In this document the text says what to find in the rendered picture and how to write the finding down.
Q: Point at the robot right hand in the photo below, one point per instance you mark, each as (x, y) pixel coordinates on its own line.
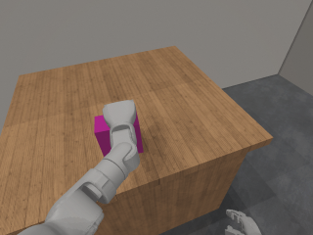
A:
(247, 224)

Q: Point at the robot left upper arm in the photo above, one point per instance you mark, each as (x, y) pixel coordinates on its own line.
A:
(77, 215)

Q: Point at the sponge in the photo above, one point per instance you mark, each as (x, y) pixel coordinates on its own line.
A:
(102, 133)

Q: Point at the robot left forearm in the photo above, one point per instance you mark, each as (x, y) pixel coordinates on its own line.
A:
(100, 183)

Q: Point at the robot left hand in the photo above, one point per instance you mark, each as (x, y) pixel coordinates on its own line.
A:
(121, 111)

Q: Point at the table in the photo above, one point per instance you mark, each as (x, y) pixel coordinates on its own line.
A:
(194, 137)

